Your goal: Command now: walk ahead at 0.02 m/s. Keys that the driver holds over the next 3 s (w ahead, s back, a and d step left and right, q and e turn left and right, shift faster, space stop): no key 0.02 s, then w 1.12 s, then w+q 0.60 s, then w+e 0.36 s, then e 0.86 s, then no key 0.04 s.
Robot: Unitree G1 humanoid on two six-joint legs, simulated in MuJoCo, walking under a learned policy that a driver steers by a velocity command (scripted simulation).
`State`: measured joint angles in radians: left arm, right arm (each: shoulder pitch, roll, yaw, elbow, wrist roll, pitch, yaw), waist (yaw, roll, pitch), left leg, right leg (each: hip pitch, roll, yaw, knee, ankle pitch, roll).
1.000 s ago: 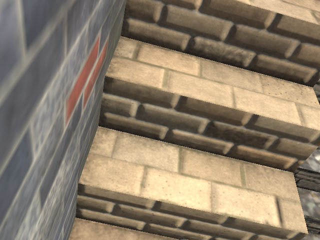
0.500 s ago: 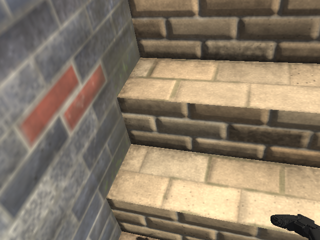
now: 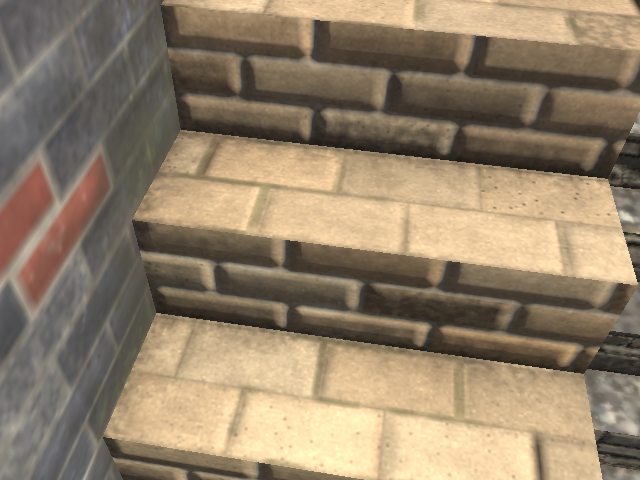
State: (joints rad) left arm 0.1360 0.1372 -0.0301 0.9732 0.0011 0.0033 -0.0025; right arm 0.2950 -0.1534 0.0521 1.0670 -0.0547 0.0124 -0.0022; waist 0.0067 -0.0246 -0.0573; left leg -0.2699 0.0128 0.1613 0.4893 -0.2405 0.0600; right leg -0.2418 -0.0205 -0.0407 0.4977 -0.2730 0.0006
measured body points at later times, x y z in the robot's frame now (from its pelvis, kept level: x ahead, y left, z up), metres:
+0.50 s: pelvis +0.09 -0.04 +0.03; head +0.11 -0.06 +0.48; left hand +0.19 +0.20 -0.08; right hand +0.23 -0.29 -0.11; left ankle +0.02 +0.07 -0.65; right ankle +0.00 -0.12 -0.71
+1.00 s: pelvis +0.22 -0.07 +0.17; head +0.19 -0.11 +0.62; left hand +0.43 +0.15 +0.14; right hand +0.20 -0.30 -0.01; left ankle +0.18 +0.03 -0.52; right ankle +0.19 -0.23 -0.27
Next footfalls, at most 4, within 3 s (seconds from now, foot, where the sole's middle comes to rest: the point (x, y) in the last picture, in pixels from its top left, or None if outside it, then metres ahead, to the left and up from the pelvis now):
0.38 right None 0.03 -0.13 -0.77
0.74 left None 0.22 0.03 -0.56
1.14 right None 0.35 -0.29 -0.34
1.64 left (382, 422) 0.47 -0.07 -0.34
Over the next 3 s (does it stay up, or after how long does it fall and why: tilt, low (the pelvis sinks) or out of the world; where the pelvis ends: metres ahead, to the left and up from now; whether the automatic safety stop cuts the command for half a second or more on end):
stays up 0.54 -0.08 0.59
